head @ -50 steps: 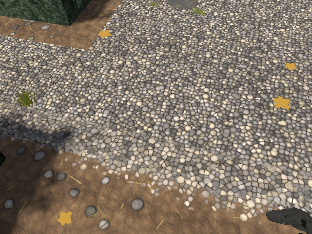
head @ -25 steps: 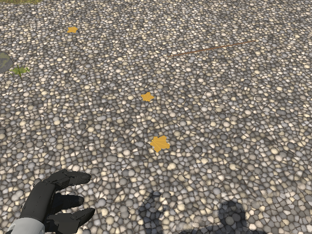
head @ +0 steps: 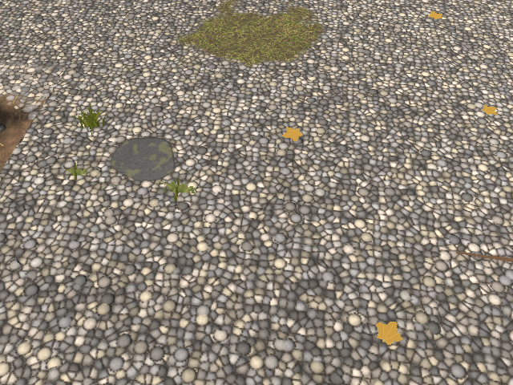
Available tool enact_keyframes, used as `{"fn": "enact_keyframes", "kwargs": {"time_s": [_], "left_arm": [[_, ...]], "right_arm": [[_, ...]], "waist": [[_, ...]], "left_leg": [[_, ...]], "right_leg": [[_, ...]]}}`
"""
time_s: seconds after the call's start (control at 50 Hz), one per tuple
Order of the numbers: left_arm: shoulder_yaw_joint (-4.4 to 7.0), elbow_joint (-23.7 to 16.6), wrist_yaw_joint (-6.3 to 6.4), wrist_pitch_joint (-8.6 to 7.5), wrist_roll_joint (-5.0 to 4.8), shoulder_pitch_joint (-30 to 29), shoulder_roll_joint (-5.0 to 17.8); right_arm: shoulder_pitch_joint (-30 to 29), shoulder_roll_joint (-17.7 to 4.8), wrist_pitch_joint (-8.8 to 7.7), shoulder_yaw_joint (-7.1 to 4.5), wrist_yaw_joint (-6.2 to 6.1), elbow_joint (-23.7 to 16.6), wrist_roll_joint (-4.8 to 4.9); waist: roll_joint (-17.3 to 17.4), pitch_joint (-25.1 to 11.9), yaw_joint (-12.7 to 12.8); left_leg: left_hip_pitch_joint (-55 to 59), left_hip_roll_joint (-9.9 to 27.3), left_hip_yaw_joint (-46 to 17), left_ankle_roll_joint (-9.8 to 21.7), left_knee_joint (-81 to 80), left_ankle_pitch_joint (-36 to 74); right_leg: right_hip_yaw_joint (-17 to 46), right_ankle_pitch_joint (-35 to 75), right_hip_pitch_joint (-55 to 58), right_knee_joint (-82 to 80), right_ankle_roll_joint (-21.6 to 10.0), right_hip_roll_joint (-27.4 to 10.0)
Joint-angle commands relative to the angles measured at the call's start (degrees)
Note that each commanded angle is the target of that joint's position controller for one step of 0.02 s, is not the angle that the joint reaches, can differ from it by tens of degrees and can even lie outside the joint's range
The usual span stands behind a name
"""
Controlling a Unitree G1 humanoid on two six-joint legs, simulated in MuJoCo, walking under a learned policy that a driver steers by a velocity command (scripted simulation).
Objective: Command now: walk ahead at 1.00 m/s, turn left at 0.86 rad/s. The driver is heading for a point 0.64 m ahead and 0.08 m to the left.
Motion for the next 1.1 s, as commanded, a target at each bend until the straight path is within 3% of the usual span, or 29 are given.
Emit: {"fn": "enact_keyframes", "kwargs": {"time_s": [0.02, 0.04, 0.08, 0.12, 0.16, 0.22, 0.3, 0.36, 0.38, 0.4, 0.42, 0.44, 0.46, 0.48, 0.5, 0.52, 0.54, 0.56, 0.58, 0.62, 0.7, 0.78, 0.8, 0.82, 0.84, 0.88, 0.96, 1.04, 1.1], "left_arm": [[0.59, -13.91, -1.03, -1.37, 0.37, -9.59, 4.47], [-0.18, -16.83, -0.98, -3.06, 0.27, -10.37, 6.40], [0.01, -16.14, -1.13, -4.13, 0.54, -14.52, 9.09], [-0.67, -16.42, -1.17, -1.92, 2.53, -15.59, 7.81], [-1.44, -17.44, -1.71, 0.31, 2.95, -15.77, 5.99], [-2.46, -22.28, -2.54, 0.30, 1.56, -27.92, 4.43], [-2.83, -24.87, -2.46, -0.25, -0.02, -32.65, 4.07], [-1.13, -23.32, -1.38, -0.60, -0.23, -24.83, 8.35], [0.27, -21.64, -0.54, -1.03, -0.61, -16.88, 11.55], [1.84, -18.20, 0.56, -1.32, -0.31, -3.95, 14.27], [3.25, -15.34, 1.60, -1.48, 1.16, 7.68, 17.71], [4.05, -16.70, 1.01, -1.26, 2.96, 1.12, 22.08], [3.93, -18.00, 0.30, -0.87, 2.05, -5.43, 15.80], [2.37, -17.92, -0.17, -0.90, 1.45, -8.64, 9.65], [1.61, -16.27, -0.65, -0.99, 1.60, -8.71, 6.84], [0.97, -13.92, -0.79, -1.24, 1.18, -6.73, 5.42], [0.92, -12.13, -1.06, -2.03, 0.58, -4.59, 5.92], [1.89, -13.62, -1.13, -3.13, -2.78, -11.06, 6.22], [1.69, -13.42, -1.12, -3.51, -3.62, -12.99, 5.41], [2.69, -13.74, -0.71, -3.24, -3.68, -16.78, 9.04], [4.40, -12.21, -0.10, -3.41, -3.84, -14.01, 14.28], [4.01, -10.83, 0.06, -2.39, -4.05, -11.48, 13.61], [2.99, -12.10, 0.02, -2.11, -2.01, -9.76, 11.54], [0.72, -10.93, -1.20, -1.48, -1.80, 1.81, 6.54], [1.72, -8.81, -1.80, -0.49, -2.70, 0.41, 11.63], [2.05, -10.81, -0.74, 1.03, -2.98, -8.37, 11.60], [1.79, -9.81, 1.09, 3.80, -2.12, -6.38, 8.64], [1.14, -9.55, 1.17, 4.43, -1.92, -10.08, 6.34], [0.94, -9.28, 0.51, 4.57, -0.94, -11.81, 5.15]], "right_arm": [[22.53, -18.85, 1.97, -6.61, -2.46, 5.25, -0.66], [21.05, -19.15, 1.82, -7.11, -2.57, 2.78, -0.65], [17.74, -10.54, 1.17, -5.32, -3.12, 3.55, -0.62], [15.76, -8.48, -0.85, -4.25, -3.63, 3.39, -0.01], [14.23, -9.39, -2.35, -4.19, -3.49, 2.51, 0.41], [15.90, -9.48, -3.21, -4.59, -3.35, 2.57, 0.54], [20.38, -10.70, -2.95, -5.50, -2.70, 3.63, 1.07], [18.07, -12.93, -3.01, -6.06, -3.04, 2.61, 0.75], [16.19, -14.33, -3.23, -6.24, -2.87, 2.40, 0.27], [11.97, -13.90, -3.76, -6.15, -2.72, 1.61, 0.02], [10.09, -5.46, -4.24, -3.95, -2.97, -0.67, -0.74], [19.94, -0.36, -3.84, -1.91, -3.27, -4.13, 2.56], [17.00, -6.70, -2.65, -2.22, -4.14, -1.56, 0.25], [12.07, -8.07, -1.93, -2.75, -3.78, -1.11, -0.77], [9.55, -7.26, -1.47, -2.78, -3.31, -1.29, -1.25], [6.19, -5.67, -0.96, -2.64, -2.56, -2.58, -1.70], [7.70, -3.91, -0.34, -2.24, -2.01, -3.63, -1.56], [8.46, -3.24, -0.61, -2.12, -2.79, -5.32, 3.80], [7.02, -3.62, -0.51, -1.70, -2.85, -5.65, 4.08], [2.71, -2.66, -0.93, -0.78, -2.37, -7.86, 1.88], [0.38, -3.70, -2.10, -0.58, 0.10, -7.97, 0.58], [7.21, -8.75, -1.83, -3.21, -1.15, -5.52, -0.92], [10.17, -13.30, -1.36, -4.12, -2.31, -5.69, -1.52], [7.48, -11.88, -1.16, -2.46, -2.60, -7.18, -2.92], [6.70, -7.17, -0.79, -1.64, -2.05, -7.84, -1.34], [0.68, -5.13, -0.80, -1.19, -1.57, -7.03, 0.86], [-4.02, -5.91, -0.28, -1.83, -2.22, -5.85, -1.18], [-3.44, -4.62, 0.35, -1.82, -3.30, -3.87, -0.78], [-3.45, -2.54, 0.86, -1.11, -3.39, -2.41, -0.19]], "waist": [[16.35, -7.72, -5.33], [9.06, -14.65, -6.32], [-7.77, -1.37, -1.82], [-9.83, 2.74, 1.82], [-6.90, 2.45, 3.33], [-5.82, 5.17, -0.66], [-0.38, 0.75, -5.81], [1.45, -5.80, -1.78], [1.63, -9.61, 3.28], [0.97, -14.59, 10.67], [-8.84, -21.25, 12.94], [-27.65, -27.71, 3.16], [-16.09, -20.36, 3.87], [-7.89, -12.27, 4.00], [-2.93, -7.40, 3.39], [-1.68, -4.74, 3.07], [-7.61, -4.28, 1.91], [-12.08, -3.01, -0.42], [-10.77, -2.59, -0.71], [-7.05, -0.66, -1.69], [-7.43, -5.60, -1.12], [-4.00, -9.49, -6.01], [5.10, -13.73, -6.36], [13.80, -26.35, -0.23], [4.99, -29.98, -2.88], [-0.50, -15.74, -1.35], [3.18, -11.09, 3.29], [3.45, -12.92, 2.02], [2.99, -9.47, 3.06]], "left_leg": [[48.30, 10.86, -37.52, 14.02, -6.40, 5.29], [52.68, 16.71, -55.14, 18.63, -20.20, -11.46], [35.28, 15.21, -50.52, 11.60, -27.78, -16.55], [22.18, 9.83, -40.96, 9.55, -26.38, -1.96], [12.72, 5.95, -35.48, 8.86, -29.04, -2.13], [8.27, 1.70, -30.31, 6.15, -29.98, 8.24], [18.35, 2.20, -30.97, 1.84, -25.76, 25.68], [22.74, 2.49, -32.15, -2.14, -13.82, 44.25], [22.80, 2.63, -32.94, -3.41, -2.91, 45.64], [16.97, 0.62, -31.43, -4.07, 10.29, 38.56], [6.64, -2.96, -26.29, -3.57, 29.20, -0.87], [-7.35, -7.10, -18.90, -6.20, 43.35, -22.71], [-12.73, -1.44, -17.03, -5.89, 44.77, -16.06], [-11.84, 1.06, -15.74, -6.86, 41.92, -11.49], [-10.38, 1.93, -14.70, -7.81, 40.13, -11.47], [-9.15, 2.95, -14.91, -8.02, 36.90, -12.73], [-9.26, 2.66, -15.04, -8.88, 35.41, -14.55], [-9.79, 5.77, -16.50, -9.81, 32.76, -15.01], [-9.61, 5.99, -16.25, -10.26, 27.23, -15.15], [-4.28, 5.52, -12.54, -11.46, 12.61, -8.85], [12.43, 2.59, -10.63, -9.93, -4.42, 11.93], [26.61, 0.34, -9.75, -5.27, -11.87, 19.67], [36.98, 10.61, -20.69, -1.31, -9.09, 48.15], [49.67, 27.62, -41.32, 12.16, -7.11, 65.15], [45.61, 24.31, -39.81, 11.40, -8.70, 56.24], [32.70, 18.52, -31.13, 6.20, -12.53, 40.19], [12.58, 14.59, -24.77, 3.91, -18.34, 31.15], [10.94, 13.05, -22.42, 2.02, -19.41, 17.21], [6.88, 10.05, -21.71, -2.10, -19.14, -4.53]], "right_leg": [[11.42, -7.76, -54.30, 59.70, 0.59, 5.02], [22.24, -5.93, -62.20, 59.68, -0.63, 2.94], [23.21, 1.39, -59.90, 46.20, -1.39, -2.69], [23.16, 0.83, -52.84, 38.48, 0.52, -5.47], [20.96, 0.67, -47.73, 29.45, 2.37, -7.16], [17.66, 14.38, -44.30, 11.06, 3.45, -6.58], [16.30, 27.13, -39.21, -4.36, 1.18, -2.05], [17.55, 21.07, -25.17, -9.10, -0.42, 2.11], [19.40, 16.16, -17.10, -10.02, -1.16, 1.57], [21.07, 12.39, -4.05, -9.05, -1.81, -1.86], [33.03, -6.12, 9.16, -8.49, -2.85, -15.05], [68.17, -7.68, 15.21, -21.29, -10.12, -30.54], [67.11, -7.36, 7.72, -22.47, -12.48, -26.96], [53.06, 6.36, -0.72, -20.55, -12.41, -23.14], [43.81, 24.57, -7.59, -19.22, -12.20, -20.56], [35.11, 35.83, -11.74, -19.94, -10.25, -16.65], [32.56, 46.00, -13.06, -19.51, -10.95, -17.53], [30.10, 46.55, -13.02, -21.11, -10.86, -15.53], [27.75, 45.37, -15.29, -22.38, -10.57, -15.19], [22.06, 47.10, -23.34, -25.51, -10.60, -13.89], [16.10, 44.11, -24.62, -24.80, -8.56, -11.75], [12.19, 45.84, -23.09, -5.17, -4.24, -8.22], [10.35, 22.36, -31.75, 12.75, -1.07, -3.78], [17.50, -20.64, -42.54, 32.03, 1.65, 0.92], [24.87, -19.56, -40.79, 33.37, 1.62, -1.65], [22.06, -14.93, -45.52, 27.79, 2.37, -4.55], [20.06, -8.04, -32.58, 15.72, 4.01, -4.43], [19.46, 2.75, -25.80, 3.66, 3.19, -3.67], [18.15, 11.58, -19.04, -9.17, 1.02, -2.20]]}}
